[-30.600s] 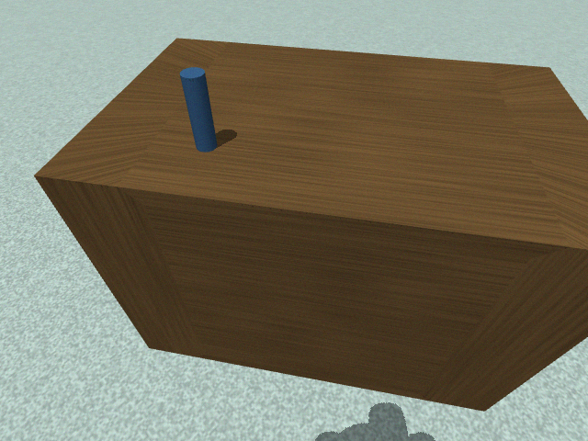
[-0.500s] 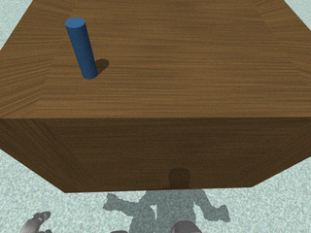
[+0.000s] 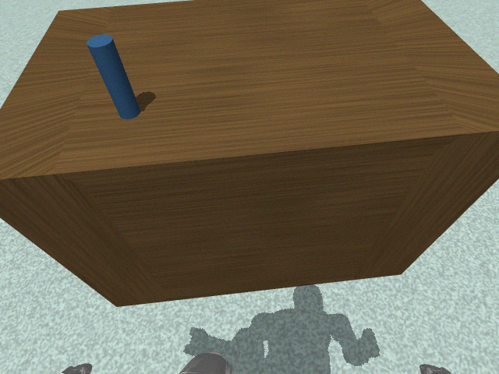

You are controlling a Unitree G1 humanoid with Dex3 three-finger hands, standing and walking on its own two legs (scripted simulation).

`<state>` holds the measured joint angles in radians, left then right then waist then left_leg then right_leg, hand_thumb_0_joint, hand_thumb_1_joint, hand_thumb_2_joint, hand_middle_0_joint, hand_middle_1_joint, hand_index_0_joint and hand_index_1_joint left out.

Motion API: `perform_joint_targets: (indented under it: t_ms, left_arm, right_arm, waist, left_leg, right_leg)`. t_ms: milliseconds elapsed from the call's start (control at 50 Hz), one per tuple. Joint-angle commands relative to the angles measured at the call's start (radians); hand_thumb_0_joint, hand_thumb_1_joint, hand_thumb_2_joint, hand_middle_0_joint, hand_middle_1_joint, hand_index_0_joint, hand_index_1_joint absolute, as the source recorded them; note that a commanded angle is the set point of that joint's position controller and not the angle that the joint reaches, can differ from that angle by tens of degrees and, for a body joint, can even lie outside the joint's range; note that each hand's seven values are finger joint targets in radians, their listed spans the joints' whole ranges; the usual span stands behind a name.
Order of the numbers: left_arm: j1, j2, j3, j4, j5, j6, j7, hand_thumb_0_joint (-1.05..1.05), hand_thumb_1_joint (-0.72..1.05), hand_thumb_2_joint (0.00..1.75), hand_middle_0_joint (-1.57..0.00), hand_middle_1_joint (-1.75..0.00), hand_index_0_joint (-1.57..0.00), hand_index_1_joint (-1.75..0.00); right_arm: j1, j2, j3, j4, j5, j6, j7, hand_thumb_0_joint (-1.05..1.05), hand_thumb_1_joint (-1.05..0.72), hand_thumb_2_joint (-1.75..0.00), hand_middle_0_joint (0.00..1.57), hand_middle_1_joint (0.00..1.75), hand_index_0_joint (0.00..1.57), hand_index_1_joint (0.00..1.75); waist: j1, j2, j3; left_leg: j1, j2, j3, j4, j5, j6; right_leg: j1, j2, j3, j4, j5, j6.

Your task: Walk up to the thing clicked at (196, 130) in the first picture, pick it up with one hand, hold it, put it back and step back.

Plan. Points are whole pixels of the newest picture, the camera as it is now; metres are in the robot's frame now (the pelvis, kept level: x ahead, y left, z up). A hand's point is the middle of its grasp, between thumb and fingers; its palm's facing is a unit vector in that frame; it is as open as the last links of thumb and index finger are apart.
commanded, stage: step back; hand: left
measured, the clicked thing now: (116, 80) +0.62 +0.28 +0.12
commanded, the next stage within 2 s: none
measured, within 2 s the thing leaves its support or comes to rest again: neither
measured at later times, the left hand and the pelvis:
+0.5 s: hand out of the picture -0.08 +0.28 -0.15, palm faces +0.08 -0.93 -0.35, open 7.4 cm; pelvis -0.14 +0.00 +0.01, yaw +3 degrees
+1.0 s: hand out of the picture -0.20 +0.22 -0.12, palm faces +0.09 -0.89 -0.45, open 7.4 cm; pelvis -0.30 -0.06 +0.00, yaw +6 degrees
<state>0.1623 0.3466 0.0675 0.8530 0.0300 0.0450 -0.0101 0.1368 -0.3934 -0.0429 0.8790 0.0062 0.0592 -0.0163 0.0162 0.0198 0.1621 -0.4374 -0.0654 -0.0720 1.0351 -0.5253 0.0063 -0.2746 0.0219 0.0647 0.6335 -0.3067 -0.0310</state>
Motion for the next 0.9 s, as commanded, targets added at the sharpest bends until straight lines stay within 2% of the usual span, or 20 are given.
perform_joint_targets:
  t_ms: [0,100,140,220,240,260,280,300,340,360,500,600,640,660,680,700,720,760,780,880]
  left_arm:
    - [-0.105,0.242,0.074,-0.131,0.002,-0.025,0.030,0.00,0.90,0.90,-0.20,-0.30,-0.20,-0.30]
    - [-0.010,0.227,0.069,-0.146,0.009,-0.017,0.038,0.00,0.90,0.90,-0.20,-0.30,-0.20,-0.30]
    - [-0.016,0.240,0.071,-0.154,0.006,-0.011,0.040,0.00,0.90,0.90,-0.20,-0.30,-0.20,-0.30]
    - [-0.047,0.248,0.057,-0.170,-0.012,0.013,0.027,0.00,0.90,0.90,-0.20,-0.30,-0.20,-0.30]
    - [-0.027,0.208,0.048,-0.176,-0.014,0.016,0.022,0.00,0.90,0.90,-0.20,-0.30,-0.20,-0.30]
    - [-0.082,0.206,0.052,-0.185,-0.018,0.012,0.028,0.00,0.90,0.90,-0.20,-0.30,-0.20,-0.30]
    - [-0.138,0.245,0.075,-0.181,0.000,0.014,0.042,0.00,0.90,0.90,-0.20,-0.30,-0.20,-0.30]
    - [-0.117,0.261,0.077,-0.160,0.002,0.016,0.039,0.00,0.90,0.90,-0.20,-0.30,-0.20,-0.30]
    - [-0.014,0.226,0.073,-0.113,-0.025,0.017,0.030,0.00,0.90,0.90,-0.20,-0.30,-0.20,-0.30]
    - [0.035,0.228,0.073,-0.095,-0.026,0.018,0.026,0.00,0.90,0.90,-0.20,-0.30,-0.20,-0.30]
    - [0.022,0.209,0.062,-0.106,-0.005,0.000,0.024,0.00,0.90,0.90,-0.20,-0.30,-0.20,-0.30]
    - [0.123,0.208,0.059,-0.046,-0.005,-0.012,0.015,0.00,0.90,0.90,-0.20,-0.30,-0.20,-0.30]
    - [0.188,0.215,0.065,-0.007,0.003,-0.019,0.016,0.00,0.90,0.90,-0.20,-0.30,-0.20,-0.30]
    - [0.165,0.278,0.082,-0.021,0.016,-0.025,0.016,0.00,0.90,0.90,-0.20,-0.30,-0.20,-0.30]
    - [0.121,0.373,0.107,-0.050,0.017,-0.021,0.013,0.00,0.90,0.90,-0.20,-0.30,-0.20,-0.30]
    - [0.056,0.446,0.115,-0.087,0.026,-0.020,0.016,0.00,0.90,0.90,-0.20,-0.30,-0.20,-0.30]
    - [-0.003,0.404,0.105,-0.104,0.015,-0.022,0.021,0.00,0.90,0.90,-0.20,-0.30,-0.20,-0.30]
    - [-0.108,0.288,0.072,-0.128,0.011,-0.026,0.027,0.00,0.90,0.90,-0.20,-0.30,-0.20,-0.30]
    - [-0.114,0.253,0.072,-0.125,0.010,-0.025,0.032,0.00,0.90,0.90,-0.20,-0.30,-0.20,-0.30]
    - [0.042,0.236,0.075,-0.126,0.013,-0.020,0.045,0.00,0.90,0.90,-0.20,-0.30,-0.20,-0.30]
  right_arm:
    - [0.078,-0.185,-0.045,-0.046,0.005,-0.032,-0.018,0.00,-0.90,-0.90,0.20,0.30,0.20,0.30]
    - [0.067,-0.179,-0.039,-0.075,-0.009,-0.047,-0.025,0.00,-0.90,-0.90,0.20,0.30,0.20,0.30]
    - [0.095,-0.178,-0.043,-0.075,-0.017,-0.052,-0.022,0.00,-0.90,-0.90,0.20,0.30,0.20,0.30]
    - [0.175,-0.196,-0.065,-0.041,-0.037,-0.060,-0.014,0.00,-0.90,-0.90,0.20,0.30,0.20,0.30]
    - [0.155,-0.259,-0.083,-0.054,-0.054,-0.063,-0.012,0.00,-0.90,-0.90,0.20,0.30,0.20,0.30]
    - [0.090,-0.367,-0.104,-0.075,-0.056,-0.058,-0.002,0.00,-0.90,-0.90,0.20,0.30,0.20,0.30]
    - [0.077,-0.399,-0.110,-0.091,-0.057,-0.057,-0.002,0.00,-0.90,-0.90,0.20,0.30,0.20,0.30]
    - [0.024,-0.354,-0.102,-0.094,-0.055,-0.062,-0.011,0.00,-0.90,-0.90,0.20,0.30,0.20,0.30]
    - [-0.065,-0.251,-0.067,-0.113,-0.059,-0.065,-0.014,0.00,-0.90,-0.90,0.20,0.30,0.20,0.30]
    - [-0.082,-0.233,-0.066,-0.113,-0.052,-0.065,-0.016,0.00,-0.90,-0.90,0.20,0.30,0.20,0.30]
    - [0.039,-0.234,-0.083,-0.110,-0.036,-0.055,-0.017,0.00,-0.90,-0.90,0.20,0.30,0.20,0.30]
    - [-0.019,-0.268,-0.088,-0.138,-0.035,-0.031,-0.009,0.00,-0.90,-0.90,0.20,0.30,0.20,0.30]
    - [-0.054,-0.256,-0.078,-0.142,-0.023,-0.016,-0.004,0.00,-0.90,-0.90,0.20,0.30,0.20,0.30]
    - [-0.051,-0.213,-0.065,-0.153,-0.013,-0.017,-0.002,0.00,-0.90,-0.90,0.20,0.30,0.20,0.30]
    - [-0.069,-0.160,-0.051,-0.182,-0.006,-0.024,-0.011,0.00,-0.90,-0.90,0.20,0.30,0.20,0.30]
    - [-0.086,-0.197,-0.071,-0.169,-0.017,-0.020,-0.030,0.00,-0.90,-0.90,0.20,0.30,0.20,0.30]
    - [-0.061,-0.229,-0.084,-0.146,-0.012,-0.019,-0.030,0.00,-0.90,-0.90,0.20,0.30,0.20,0.30]
    - [0.019,-0.215,-0.068,-0.089,-0.005,-0.019,-0.020,0.00,-0.90,-0.90,0.20,0.30,0.20,0.30]
    - [0.052,-0.182,-0.053,-0.078,-0.005,-0.024,-0.023,0.00,-0.90,-0.90,0.20,0.30,0.20,0.30]
    - [0.040,-0.158,-0.034,-0.088,-0.020,-0.041,-0.031,0.00,-0.90,-0.90,0.20,0.30,0.20,0.30]
  waist:
    - [-0.026,-0.164,-0.127]
    - [0.039,-0.194,-0.217]
    - [0.029,-0.236,-0.249]
    - [-0.022,-0.173,-0.260]
    - [-0.010,0.007,-0.263]
    - [-0.026,0.233,-0.209]
    - [-0.077,0.219,-0.170]
    - [-0.045,0.162,-0.128]
    - [0.036,0.076,-0.105]
    - [0.055,0.083,-0.102]
    - [-0.044,0.155,-0.190]
    - [-0.011,0.204,-0.264]
    - [0.031,0.164,-0.270]
    - [0.023,0.018,-0.232]
    - [0.031,-0.246,-0.165]
    - [0.074,-0.330,-0.120]
    - [0.037,-0.294,-0.054]
    - [-0.040,-0.139,-0.047]
    - [-0.060,-0.161,-0.088]
    - [0.045,-0.197,-0.187]
  left_leg:
    - [-0.024,-0.055,-0.081,0.160,0.032,-0.017]
    - [-0.076,-0.004,-0.023,-0.120,-0.007,-0.040]
    - [0.006,0.049,0.000,-0.298,0.012,-0.025]
    - [0.249,0.056,0.032,-0.643,0.356,0.016]
    - [0.322,0.224,-0.205,-0.681,0.394,0.068]
    - [0.267,0.422,-0.440,-0.740,0.470,0.196]
    - [0.087,0.492,-0.527,-0.758,0.460,0.298]
    - [0.046,0.486,-0.481,-0.751,0.444,0.307]
    - [0.122,0.303,-0.184,-0.688,0.578,0.188]
    - [0.147,0.276,-0.136,-0.685,0.555,0.161]
    - [0.391,0.323,-0.142,-0.594,0.620,0.247]
    - [0.308,0.311,-0.122,-0.521,0.542,0.196]
    - [0.193,0.255,-0.085,-0.446,0.474,0.131]
    - [0.052,0.150,-0.066,-0.337,0.333,0.072]
    - [-0.149,-0.035,-0.011,-0.189,0.021,0.010]
    - [-0.071,-0.008,-0.063,0.042,-0.123,-0.018]
    - [-0.018,0.022,-0.121,0.140,-0.087,-0.014]
    - [-0.041,-0.054,-0.128,0.153,0.050,-0.004]
    - [-0.080,-0.063,-0.101,0.137,0.084,-0.003]
    - [-0.150,-0.035,-0.046,0.001,0.021,-0.040]
  right_leg:
    - [0.010,-0.208,0.161,-0.215,0.428,-0.166]
    - [0.272,-0.248,0.173,-0.160,0.482,-0.196]
    - [0.266,-0.275,0.186,-0.123,0.502,-0.190]
    - [0.058,-0.202,0.123,-0.010,0.305,-0.087]
    - [-0.101,-0.112,0.066,0.101,0.097,-0.033]
    - [-0.245,0.067,-0.045,0.282,-0.261,0.012]
    - [-0.162,0.063,0.102,0.482,-0.359,0.025]
    - [-0.155,0.051,0.139,0.583,-0.310,0.020]
    - [-0.213,0.100,0.169,0.635,-0.194,0.005]
    - [-0.234,0.113,0.154,0.649,-0.147,0.010]
    - [-0.214,0.053,0.075,0.371,-0.205,0.083]
    - [0.010,-0.005,-0.031,-0.048,-0.106,0.045]
    - [0.139,-0.010,-0.051,-0.253,0.072,0.014]
    - [0.147,-0.107,0.152,-0.256,0.048,-0.018]
    - [0.103,-0.277,0.386,-0.310,0.061,-0.113]
    - [-0.139,-0.445,0.549,-0.367,0.050,-0.260]
    - [-0.269,-0.456,0.528,-0.401,0.012,-0.259]
    - [-0.144,-0.251,0.176,-0.267,0.254,-0.124]
    - [-0.039,-0.193,0.085,-0.203,0.400,-0.079]
    - [0.257,-0.241,0.114,-0.130,0.539,-0.156]
